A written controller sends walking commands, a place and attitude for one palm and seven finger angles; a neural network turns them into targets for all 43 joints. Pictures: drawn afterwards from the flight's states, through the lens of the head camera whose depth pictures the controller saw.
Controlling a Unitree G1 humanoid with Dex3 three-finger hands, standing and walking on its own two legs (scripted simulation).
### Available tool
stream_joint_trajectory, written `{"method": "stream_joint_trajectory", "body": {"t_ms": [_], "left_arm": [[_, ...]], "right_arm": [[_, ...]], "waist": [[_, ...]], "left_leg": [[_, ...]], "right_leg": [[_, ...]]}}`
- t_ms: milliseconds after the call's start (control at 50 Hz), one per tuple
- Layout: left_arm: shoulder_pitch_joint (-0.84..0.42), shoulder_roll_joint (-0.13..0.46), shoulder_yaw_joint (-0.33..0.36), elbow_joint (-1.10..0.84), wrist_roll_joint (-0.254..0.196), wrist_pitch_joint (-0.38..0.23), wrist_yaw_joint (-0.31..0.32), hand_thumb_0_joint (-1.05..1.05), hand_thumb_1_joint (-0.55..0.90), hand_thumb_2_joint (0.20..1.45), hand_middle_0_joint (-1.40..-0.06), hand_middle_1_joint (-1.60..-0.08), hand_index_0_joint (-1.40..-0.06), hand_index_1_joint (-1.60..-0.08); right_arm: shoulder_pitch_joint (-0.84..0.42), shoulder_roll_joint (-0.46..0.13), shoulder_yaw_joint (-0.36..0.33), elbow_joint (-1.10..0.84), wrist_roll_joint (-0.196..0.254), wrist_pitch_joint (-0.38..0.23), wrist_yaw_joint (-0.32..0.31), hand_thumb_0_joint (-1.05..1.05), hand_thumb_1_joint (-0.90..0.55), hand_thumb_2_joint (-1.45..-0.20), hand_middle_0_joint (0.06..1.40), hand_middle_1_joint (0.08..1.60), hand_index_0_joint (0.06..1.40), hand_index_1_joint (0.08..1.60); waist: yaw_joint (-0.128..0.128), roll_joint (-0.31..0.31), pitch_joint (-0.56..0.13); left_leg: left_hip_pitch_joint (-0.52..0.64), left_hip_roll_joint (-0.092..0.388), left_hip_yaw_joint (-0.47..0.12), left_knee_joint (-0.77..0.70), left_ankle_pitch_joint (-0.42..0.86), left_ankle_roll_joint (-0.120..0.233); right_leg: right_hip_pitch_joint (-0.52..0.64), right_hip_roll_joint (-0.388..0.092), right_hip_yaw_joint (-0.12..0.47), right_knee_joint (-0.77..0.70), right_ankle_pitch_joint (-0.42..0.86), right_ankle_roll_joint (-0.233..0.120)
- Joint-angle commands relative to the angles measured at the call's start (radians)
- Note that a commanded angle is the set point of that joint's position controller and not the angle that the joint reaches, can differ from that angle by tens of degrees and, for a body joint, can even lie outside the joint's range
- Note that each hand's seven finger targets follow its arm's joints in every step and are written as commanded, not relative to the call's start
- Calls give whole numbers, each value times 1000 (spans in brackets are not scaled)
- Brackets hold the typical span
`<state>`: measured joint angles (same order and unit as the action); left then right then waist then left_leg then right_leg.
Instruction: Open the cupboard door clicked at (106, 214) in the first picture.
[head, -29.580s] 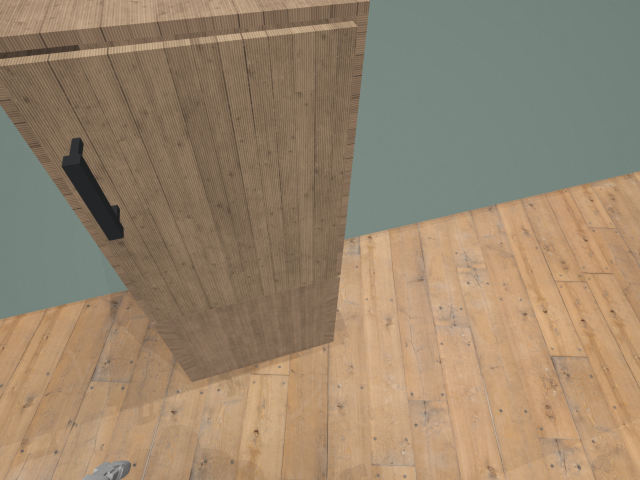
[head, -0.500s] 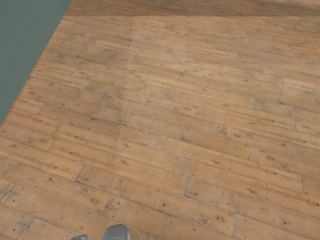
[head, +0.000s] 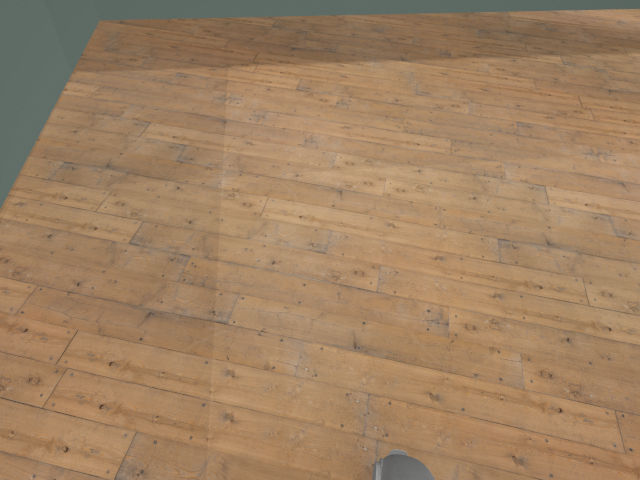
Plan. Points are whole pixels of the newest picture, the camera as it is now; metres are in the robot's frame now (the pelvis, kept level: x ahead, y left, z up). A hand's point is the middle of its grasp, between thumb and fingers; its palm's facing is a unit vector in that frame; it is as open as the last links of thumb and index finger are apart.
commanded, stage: turn to face it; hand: left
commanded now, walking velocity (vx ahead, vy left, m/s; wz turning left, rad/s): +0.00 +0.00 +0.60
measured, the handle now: out of the picture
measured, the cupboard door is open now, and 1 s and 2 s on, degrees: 40 40 40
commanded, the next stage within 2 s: none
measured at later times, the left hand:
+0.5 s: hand (196, 444) +0.19 +0.20 -0.20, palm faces +0.27 -0.94 -0.18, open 7.3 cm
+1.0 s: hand (238, 470) +0.16 +0.13 -0.16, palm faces +0.55 -0.80 -0.26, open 7.4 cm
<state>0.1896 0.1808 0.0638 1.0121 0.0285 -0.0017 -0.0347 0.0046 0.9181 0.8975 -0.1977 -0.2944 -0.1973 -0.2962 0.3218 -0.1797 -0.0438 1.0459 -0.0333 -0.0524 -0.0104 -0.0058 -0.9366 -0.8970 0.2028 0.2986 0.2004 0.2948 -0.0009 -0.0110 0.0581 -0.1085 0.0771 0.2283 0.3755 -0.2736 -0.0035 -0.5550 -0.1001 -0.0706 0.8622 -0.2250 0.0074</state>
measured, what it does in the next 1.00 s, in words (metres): walks ahead, turning left: right foot, then left foot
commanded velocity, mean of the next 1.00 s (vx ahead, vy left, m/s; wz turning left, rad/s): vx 0.00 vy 0.00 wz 0.60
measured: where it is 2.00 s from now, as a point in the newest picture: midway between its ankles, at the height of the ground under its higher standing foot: (340, 458)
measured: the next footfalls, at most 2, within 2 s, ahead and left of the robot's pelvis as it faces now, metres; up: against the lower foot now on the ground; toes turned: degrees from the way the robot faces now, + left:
right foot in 0.10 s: +0.17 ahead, -0.15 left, +0.00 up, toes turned -6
left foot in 0.40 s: +0.17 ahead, +0.11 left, +0.00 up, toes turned +22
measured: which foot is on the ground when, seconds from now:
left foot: down 0.00-0.10, up 0.12-0.38, down 0.40-0.74, up 0.76-1.00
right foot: up 0.00-0.08, down 0.10-0.40, up 0.42-0.72, down 0.74-1.00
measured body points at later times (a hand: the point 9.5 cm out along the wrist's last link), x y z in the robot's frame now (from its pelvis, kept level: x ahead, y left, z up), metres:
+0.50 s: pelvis +0.15 -0.01 -0.02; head +0.18 +0.03 +0.42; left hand +0.18 +0.25 -0.18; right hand +0.26 -0.23 -0.16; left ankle +0.13 +0.09 -0.74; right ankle +0.12 -0.15 -0.69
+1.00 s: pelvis +0.22 -0.06 +0.00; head +0.29 -0.04 +0.44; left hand +0.13 +0.17 -0.14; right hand +0.45 -0.22 -0.15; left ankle +0.12 +0.05 -0.67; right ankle +0.24 -0.15 -0.74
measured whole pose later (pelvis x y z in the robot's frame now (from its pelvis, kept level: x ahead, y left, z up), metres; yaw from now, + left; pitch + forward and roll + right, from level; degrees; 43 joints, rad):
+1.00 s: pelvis +0.22 -0.06 +0.00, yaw +34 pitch +2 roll +3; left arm 0.23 0.18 0.03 0.92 0.02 0.00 0.02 0.00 0.91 0.90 -0.20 -0.30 -0.20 -0.30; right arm 0.09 -0.26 -0.08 0.94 -0.01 0.08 0.03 0.00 -0.91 -0.90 0.20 0.30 0.20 0.29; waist -0.01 -0.01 0.11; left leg -0.48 0.03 0.05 1.01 -0.43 -0.07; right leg -0.22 -0.12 -0.21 0.49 -0.31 -0.02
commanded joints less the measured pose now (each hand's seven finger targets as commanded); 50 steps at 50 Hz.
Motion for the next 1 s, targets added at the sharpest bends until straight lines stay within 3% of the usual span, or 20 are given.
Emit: {"method": "stream_joint_trajectory", "body": {"t_ms": [0, 40, 60, 80, 100, 120, 180, 300, 340, 380, 420, 520, 640, 680, 700, 720, 740, 760, 820, 980], "left_arm": [[12, 14, -7, -37, 1, -35, 9, 0, 900, 900, -200, -300, -200, -300], [128, 66, 3, 7, 2, -48, 18, 0, 900, 900, -200, -300, -200, -300], [208, 142, 20, 33, 6, -61, 30, 0, 900, 900, -200, -300, -200, -300], [265, 237, 38, 48, 0, -66, 37, 0, 900, 900, -200, -300, -200, -300], [235, 250, 35, 27, -11, -55, 45, 0, 900, 900, -200, -300, -200, -300], [168, 213, 30, 18, -10, -47, 54, 0, 900, 900, -200, -300, -200, -300], [51, 134, 18, -21, -10, -39, 70, 0, 900, 900, -200, -300, -200, -300], [-38, 140, 35, -62, -2, -25, 65, 0, 900, 900, -200, -300, -200, -300], [-36, 142, 36, -76, -15, -12, 60, 0, 900, 900, -200, -300, -200, -300], [-59, 60, 17, -137, -26, 10, 53, 0, 900, 900, -200, -300, -200, -300], [-133, 74, 18, -169, -11, 14, 52, 0, 900, 900, -200, -300, -200, -300], [-84, 85, 21, -129, -14, 15, 46, 0, 900, 900, -200, -300, -200, -300], [-41, 96, 15, -149, -19, 15, 47, 0, 900, 900, -200, -300, -200, -300], [59, 119, 24, -128, -19, 4, 49, 0, 900, 900, -200, -300, -200, -300], [111, 192, 36, -124, -6, -9, 55, 0, 900, 900, -200, -300, -200, -300], [120, 301, 58, -130, 7, -14, 64, 0, 900, 900, -200, -300, -200, -300], [117, 299, 48, -136, -4, -14, 68, 0, 900, 900, -200, -300, -200, -300], [58, 262, 37, -152, -4, -11, 67, 0, 900, 900, -200, -300, -200, -300], [-19, 170, 12, -174, -10, -14, 70, 0, 900, 900, -200, -300, -200, -300], [134, 207, 30, -133, -3, -22, 72, 0, 900, 900, -200, -300, -200, -300]], "right_arm": [[84, -119, -13, -6, 3, -1, -5, 0, -900, -900, 200, 300, 200, 300], [65, -106, -2, 5, 13, 4, -3, 0, -900, -900, 200, 300, 200, 300], [71, -76, 4, 1, 22, 4, 2, 0, -900, -900, 200, 300, 200, 300], [130, -41, 6, -10, 29, 11, 2, 0, -900, -900, 200, 300, 200, 300], [106, -68, 0, -23, 36, 34, -3, 0, -900, -900, 200, 300, 200, 300], [48, -32, 0, -27, 32, 36, -5, 0, -900, -900, 200, 300, 200, 300], [29, -44, -4, -18, 30, 57, -4, 0, -900, -900, 200, 300, 200, 300], [55, 1, -3, -32, 17, 73, 22, 0, -900, -900, 200, 300, 200, 300], [101, -50, -13, -32, 9, 69, 26, 0, -900, -900, 200, 300, 200, 300], [144, -236, -57, -58, -5, 59, 6, 0, -900, -900, 200, 300, 200, 300], [109, -237, -61, -82, -4, 58, -10, 0, -900, -900, 200, 300, 200, 300], [-20, -209, -53, -124, 4, 43, -21, 0, -900, -900, 200, 300, 200, 300], [-110, -244, -71, -161, 2, 68, -7, 0, -900, -900, 200, 300, 200, 300], [-177, -241, -74, -182, 12, 77, -2, 0, -900, -900, 200, 300, 200, 300], [-190, -194, -69, -197, 24, 78, 5, 0, -900, -900, 200, 300, 200, 300], [-193, -117, -58, -228, 26, 77, 11, 0, -900, -900, 200, 300, 200, 300], [-204, -170, -65, -222, 20, 85, 14, 0, -900, -900, 200, 300, 200, 300], [-193, -155, -61, -220, 18, 89, 24, 0, -900, -900, 200, 300, 200, 300], [-187, -140, -58, -174, 15, 111, 33, 0, -900, -900, 200, 300, 200, 300], [-298, -98, -25, -198, 23, 101, 41, 0, -900, -900, 200, 300, 200, 300]], "waist": [[-12, 106, -11], [50, 67, -76], [85, -67, -150], [80, -267, -226], [85, -222, -214], [74, -169, -99], [16, -192, -125], [-41, -102, -84], [-65, 13, -99], [-100, 458, -115], [-85, 214, -115], [-32, 151, -151], [-20, 185, -136], [32, 146, -133], [59, -33, -147], [65, -365, -117], [66, -326, -115], [28, -218, -71], [-27, -207, -47], [41, -168, -123]], "left_leg": [[-112, 201, -109, -47, 371, 102], [-157, 127, -91, 96, 309, 51], [-296, 55, -53, 264, 134, 9], [-398, -52, -45, 512, -313, -28], [-371, -12, -143, 678, -447, -21], [-435, 5, -181, 757, -388, -21], [-423, 53, -215, 790, -267, -43], [-247, 6, -96, 352, -68, -44], [-99, -10, -92, 147, 121, -35], [-17, 351, -651, -41, 601, 190], [-54, 336, -623, -42, 437, 224], [16, 192, -419, 43, 657, 153], [-80, 158, -440, 59, 507, 144], [-207, 107, -431, 127, 350, 94], [-336, 10, -356, 257, 104, 28], [-519, -151, -206, 543, -335, -50], [-497, -95, -282, 766, -391, -34], [-486, -74, -296, 853, -305, -27], [-490, -36, -251, 904, -151, -64], [-411, -50, -133, 480, -167, -64]], "right_leg": [[248, 53, -62, -236, 88, -6], [461, 52, -55, -350, 204, -6], [646, -96, 104, -357, 353, -48], [741, -337, 322, -465, 485, -164], [627, -412, 341, -551, 374, -228], [541, -389, 291, -565, 358, -227], [468, -325, 92, -524, 507, -166], [336, -265, -112, -427, 270, -76], [268, -227, -162, -279, 123, -27], [-25, -2, -118, 155, -504, 85], [-51, -15, 26, 312, -375, 61], [-42, 16, 60, 255, -207, 89], [178, 81, 12, -123, -189, 79], [371, 86, 0, -362, -4, 69], [506, -50, 130, -534, 41, 38], [554, -352, 452, -606, 200, -78], [443, -418, 452, -587, 259, -154], [365, -359, 348, -582, 175, -162], [373, -217, 121, -525, 363, -85], [619, -251, -18, -417, 717, -99]]}}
